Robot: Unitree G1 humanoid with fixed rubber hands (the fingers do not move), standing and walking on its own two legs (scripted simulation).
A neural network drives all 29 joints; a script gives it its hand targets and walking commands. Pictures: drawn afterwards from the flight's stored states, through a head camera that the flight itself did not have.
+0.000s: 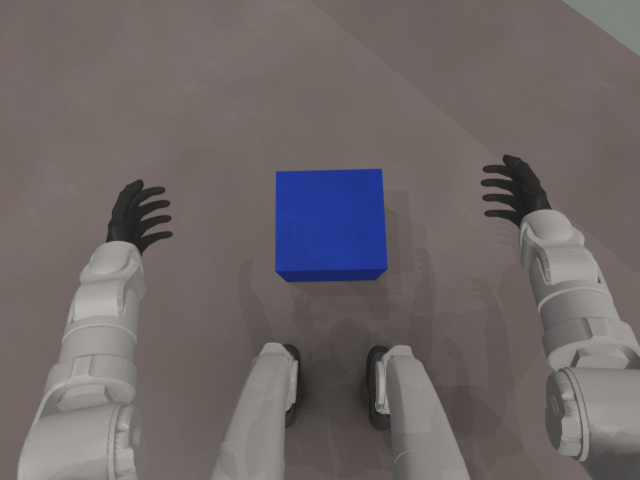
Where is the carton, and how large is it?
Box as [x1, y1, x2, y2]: [275, 169, 387, 281]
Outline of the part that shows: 381,169 276,171 275,271 286,281 375,279 387,268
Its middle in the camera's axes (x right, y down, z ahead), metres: +0.02 -0.01 +0.99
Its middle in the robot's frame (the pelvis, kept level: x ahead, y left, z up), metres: +0.50 +0.02 -0.57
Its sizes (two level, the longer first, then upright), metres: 0.248 0.235 0.234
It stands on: the floor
